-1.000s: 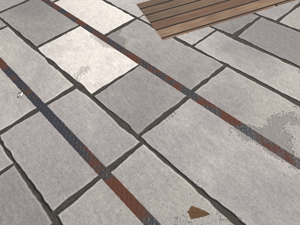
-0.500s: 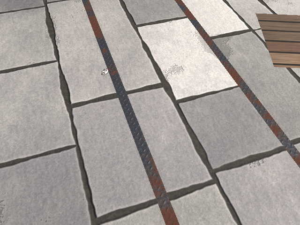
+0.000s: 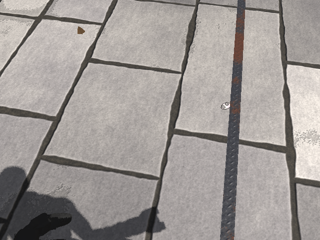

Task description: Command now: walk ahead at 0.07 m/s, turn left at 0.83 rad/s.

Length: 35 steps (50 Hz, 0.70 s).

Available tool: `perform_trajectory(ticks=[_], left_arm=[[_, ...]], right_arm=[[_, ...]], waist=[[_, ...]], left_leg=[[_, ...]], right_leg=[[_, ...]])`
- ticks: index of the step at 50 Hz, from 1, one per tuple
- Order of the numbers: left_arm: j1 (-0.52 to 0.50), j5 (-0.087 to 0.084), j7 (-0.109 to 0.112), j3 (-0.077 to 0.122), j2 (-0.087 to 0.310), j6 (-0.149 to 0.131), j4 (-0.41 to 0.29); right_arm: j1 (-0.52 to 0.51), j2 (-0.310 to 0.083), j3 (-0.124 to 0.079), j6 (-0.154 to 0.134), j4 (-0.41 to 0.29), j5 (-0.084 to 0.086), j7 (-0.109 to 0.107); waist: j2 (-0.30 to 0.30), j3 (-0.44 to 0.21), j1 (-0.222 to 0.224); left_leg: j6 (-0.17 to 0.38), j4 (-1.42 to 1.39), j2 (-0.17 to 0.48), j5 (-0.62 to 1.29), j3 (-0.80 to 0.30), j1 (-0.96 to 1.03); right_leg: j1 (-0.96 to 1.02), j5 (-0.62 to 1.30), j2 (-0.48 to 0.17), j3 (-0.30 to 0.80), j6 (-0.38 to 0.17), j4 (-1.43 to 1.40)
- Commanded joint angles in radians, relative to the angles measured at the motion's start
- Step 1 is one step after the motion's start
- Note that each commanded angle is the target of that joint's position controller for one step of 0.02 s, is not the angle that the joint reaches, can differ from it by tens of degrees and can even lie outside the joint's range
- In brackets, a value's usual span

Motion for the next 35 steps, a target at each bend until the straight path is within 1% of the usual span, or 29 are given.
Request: perform_trajectory(ticks=[1, 2, 3, 5, 7, 8, 9, 10, 11, 12, 13, 14, 15, 16, 17, 18, 19, 21, 22, 24, 27, 28, 29, 30, 31, 32, 33, 34, 35], left_arm=[[0.023, 0.008, 0.011, 0.043, 0.139, 0.009, -0.047], [0.046, 0.009, 0.004, 0.045, 0.144, 0.008, -0.032], [0.053, 0.004, -0.004, 0.046, 0.147, 0.008, -0.021], [0.029, -0.015, -0.023, 0.043, 0.149, 0.009, -0.011], [0.027, -0.033, -0.046, 0.033, 0.132, 0.012, 0.006], [0.031, -0.041, -0.055, 0.031, 0.134, 0.015, 0.016], [0.043, -0.051, -0.058, 0.035, 0.15, 0.021, 0.024], [0.08, -0.057, -0.06, 0.036, 0.157, 0.022, 0.035], [0.091, -0.051, -0.064, 0.032, 0.145, 0.018, 0.035], [0.075, -0.048, -0.068, 0.025, 0.109, 0.011, 0.0], [0.055, -0.057, -0.06, 0.039, 0.142, 0.007, -0.007], [0.085, -0.057, -0.053, 0.06, 0.181, 0.015, 0.001], [0.147, -0.062, -0.045, 0.072, 0.183, 0.033, 0.03], [0.199, -0.058, -0.035, 0.078, 0.18, 0.051, 0.048], [0.215, -0.054, -0.03, 0.077, 0.164, 0.065, 0.05], [0.205, -0.054, -0.031, 0.069, 0.136, 0.073, 0.038], [0.178, -0.056, -0.036, 0.061, 0.113, 0.077, 0.02], [0.099, -0.063, -0.063, 0.041, 0.087, 0.074, -0.03], [0.075, -0.065, -0.076, 0.037, 0.085, 0.07, -0.049], [0.06, -0.065, -0.092, 0.036, 0.094, 0.06, -0.07], [0.113, -0.064, -0.093, 0.041, 0.108, 0.048, -0.046], [0.152, -0.068, -0.092, 0.043, 0.107, 0.046, -0.027], [0.223, -0.071, -0.089, 0.046, 0.101, 0.044, 0.009], [0.329, -0.069, -0.082, 0.06, 0.121, 0.042, 0.063], [0.532, 0.029, -0.096, 0.08, 0.18, 0.048, 0.128], [0.569, 0.014, -0.093, 0.097, 0.313, 0.041, 0.12], [0.49, -0.005, -0.083, 0.096, 0.325, 0.033, 0.047], [0.447, -0.002, -0.068, 0.082, 0.277, 0.026, 0.05], [0.424, 0.003, -0.059, 0.066, 0.225, 0.017, 0.053]], right_arm=[[0.055, -0.049, -0.015, -0.002, -0.074, -0.004, -0.008], [0.05, -0.023, -0.003, -0.011, -0.074, -0.011, -0.01], [0.051, -0.009, 0.006, -0.018, -0.068, -0.021, -0.01], [0.063, 0.005, 0.02, -0.025, -0.04, -0.035, -0.009], [0.073, 0.009, 0.023, -0.027, -0.008, -0.044, -0.003], [0.09, 0.007, 0.021, -0.028, 0.008, -0.046, 0.002], [0.112, -0.004, 0.014, -0.028, 0.023, -0.045, 0.007], [0.1, -0.031, 0.005, -0.028, 0.018, -0.045, 0.008], [0.11, -0.073, -0.004, -0.029, 0.005, -0.054, 0.001], [0.096, -0.157, -0.025, -0.025, 0.002, -0.075, -0.008], [0.065, -0.166, -0.039, -0.026, 0.003, -0.086, -0.01], [-0.001, -0.124, -0.025, -0.043, -0.018, -0.092, -0.016], [-0.059, -0.071, -0.011, -0.06, -0.032, -0.082, -0.02], [-0.105, -0.04, -0.004, -0.072, -0.039, -0.063, -0.024], [-0.117, -0.021, 0.0, -0.079, -0.038, -0.05, -0.027], [-0.112, -0.017, -0.001, -0.079, -0.03, -0.044, -0.029], [-0.098, -0.019, -0.006, -0.075, -0.023, -0.042, -0.031], [0.003, -0.061, -0.026, -0.075, 0.001, -0.033, -0.03], [0.028, -0.085, -0.036, -0.08, 0.009, -0.027, -0.027], [0.039, -0.121, -0.051, -0.096, 0.019, -0.022, -0.018], [0.005, -0.136, -0.062, -0.118, 0.033, -0.012, 0.009], [-0.015, -0.134, -0.063, -0.12, 0.037, -0.007, 0.017], [-0.048, -0.123, -0.062, -0.119, 0.04, -0.003, 0.023], [-0.069, -0.096, -0.054, -0.12, 0.038, -0.01, 0.023], [-0.031, -0.059, -0.037, -0.106, 0.042, -0.106, 0.035], [-0.14, 0.093, 0.006, -0.109, -0.052, -0.115, 0.047], [-0.247, 0.06, 0.013, -0.126, -0.119, -0.133, 0.055], [-0.266, 0.016, 0.009, -0.14, -0.113, -0.112, 0.065], [-0.198, -0.031, 0.0, -0.15, -0.067, -0.099, 0.07]], waist=[[-0.114, -0.178, 0.004], [-0.109, -0.204, 0.007], [-0.103, -0.231, 0.005], [-0.106, -0.257, -0.002], [-0.136, -0.237, -0.004], [-0.142, -0.22, -0.018], [-0.148, -0.2, -0.034], [-0.15, -0.178, -0.03], [-0.106, -0.172, -0.036], [0.092, -0.155, -0.018], [0.225, -0.135, -0.037], [0.212, -0.109, -0.019], [0.194, -0.109, 0.015], [0.172, -0.113, 0.035], [0.155, -0.115, 0.039], [0.129, -0.112, 0.037], [0.114, -0.116, 0.024], [0.12, -0.173, -0.045], [0.132, -0.173, -0.06], [0.13, -0.145, -0.056], [0.116, -0.091, -0.015], [0.104, -0.079, 0.013], [0.077, -0.075, 0.059], [0.018, -0.09, 0.11], [-0.157, -0.161, 0.199], [-0.471, -0.082, 0.191], [-0.342, -0.091, 0.213], [-0.216, -0.048, 0.18], [-0.106, -0.049, 0.137]], left_leg=[[0.0, -0.101, 0.076, 0.016, 0.055, -0.038], [0.007, -0.158, 0.074, -0.015, 0.052, -0.013], [0.016, -0.219, 0.073, -0.035, 0.047, 0.019], [0.039, -0.374, 0.073, -0.009, 0.044, 0.112], [0.053, -0.551, 0.073, 0.07, 0.05, 0.207], [0.062, -0.664, 0.056, 0.144, 0.067, 0.272], [0.081, -0.778, 0.03, 0.225, 0.096, 0.348], [0.111, -0.834, 0.028, 0.225, 0.092, 0.407], [0.156, -0.863, 0.122, 0.204, 0.005, 0.474], [0.241, -0.918, 0.301, 0.13, -0.154, 0.432], [0.329, -1.031, 0.42, 0.143, -0.259, 0.273], [0.346, -1.031, 0.428, 0.269, -0.239, 0.236], [0.326, -1.013, 0.404, 0.403, -0.176, 0.246], [0.298, -0.992, 0.376, 0.481, -0.112, 0.276], [0.283, -0.974, 0.364, 0.551, -0.062, 0.305], [0.274, -0.966, 0.35, 0.579, -0.017, 0.326], [0.27, -0.958, 0.343, 0.578, 0.016, 0.352], [0.263, -1.024, 0.373, 0.219, 0.002, 0.428], [0.26, -1.056, 0.391, 0.082, -0.018, 0.435], [0.246, -1.103, 0.414, -0.057, -0.019, 0.426], [0.223, -1.12, 0.41, -0.089, 0.057, 0.372], [0.211, -1.097, 0.403, -0.101, 0.094, 0.343], [0.191, -1.036, 0.38, -0.113, 0.156, 0.284], [0.164, -0.898, 0.329, -0.051, 0.233, 0.203], [0.12, -0.427, 0.225, 0.053, 0.381, 0.03], [0.066, -0.07, 0.062, -0.184, 0.298, -0.449], [0.051, 0.026, 0.047, -0.119, 0.092, -0.64], [0.061, 0.031, 0.134, -0.005, 0.06, -0.676], [0.065, -0.045, 0.176, 0.116, 0.077, -0.592]], right_leg=[[0.188, 0.079, -0.248, 0.221, -0.173, -0.189], [0.205, 0.121, -0.26, 0.222, -0.2, -0.188], [0.216, 0.138, -0.275, 0.227, -0.221, -0.186], [0.193, 0.063, -0.279, 0.226, -0.229, -0.193], [0.141, -0.109, -0.254, 0.234, -0.205, -0.209], [0.105, -0.204, -0.236, 0.234, -0.184, -0.205], [0.058, -0.295, -0.22, 0.237, -0.156, -0.198], [0.001, -0.37, -0.196, 0.245, -0.109, -0.188], [-0.08, -0.432, -0.165, 0.24, -0.049, -0.134], [-0.172, -0.45, -0.07, 0.115, 0.014, 0.021], [-0.137, -0.46, -0.014, 0.009, 0.051, 0.274], [-0.141, -0.483, -0.038, 0.047, 0.073, 0.48], [-0.169, -0.48, -0.04, 0.062, 0.091, 0.62], [-0.2, -0.45, -0.054, 0.072, 0.109, 0.705], [-0.226, -0.419, -0.072, 0.075, 0.125, 0.747], [-0.241, -0.387, -0.088, 0.064, 0.136, 0.727], [-0.244, -0.355, -0.103, 0.047, 0.144, 0.677], [-0.23, -0.311, -0.135, 0.012, 0.13, 0.553], [-0.216, -0.332, -0.139, 0.001, 0.114, 0.503], [-0.171, -0.385, -0.142, -0.019, 0.071, 0.413], [-0.043, -0.421, -0.133, -0.072, 0.008, 0.301], [0.021, -0.4, -0.125, -0.097, -0.012, 0.252], [0.133, -0.351, -0.098, -0.144, -0.03, 0.183], [0.292, -0.328, -0.038, -0.193, -0.051, 0.132], [0.553, -0.489, -0.035, -0.032, -0.092, 0.038], [0.649, -0.601, -0.288, 0.543, -0.206, -0.103], [0.664, -0.612, -0.379, 0.841, -0.291, -0.311], [0.643, -0.618, -0.418, 0.745, -0.296, -0.294], [0.579, -0.58, -0.385, 0.602, -0.257, -0.265]])
Velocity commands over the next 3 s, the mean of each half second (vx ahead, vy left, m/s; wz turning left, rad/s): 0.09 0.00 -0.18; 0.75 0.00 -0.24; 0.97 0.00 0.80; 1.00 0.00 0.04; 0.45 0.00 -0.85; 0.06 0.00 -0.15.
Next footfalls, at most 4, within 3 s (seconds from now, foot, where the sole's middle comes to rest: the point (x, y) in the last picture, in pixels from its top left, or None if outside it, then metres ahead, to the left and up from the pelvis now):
0.22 left None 0.08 0.13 -0.76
0.62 right None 0.06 -0.15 -0.76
1.06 left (216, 210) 0.53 -0.21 -0.76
1.48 right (251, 125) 0.96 -0.43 -0.76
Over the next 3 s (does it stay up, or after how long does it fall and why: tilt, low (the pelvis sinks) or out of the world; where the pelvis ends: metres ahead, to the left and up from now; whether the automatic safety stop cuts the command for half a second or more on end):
stays up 1.69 -0.18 0.01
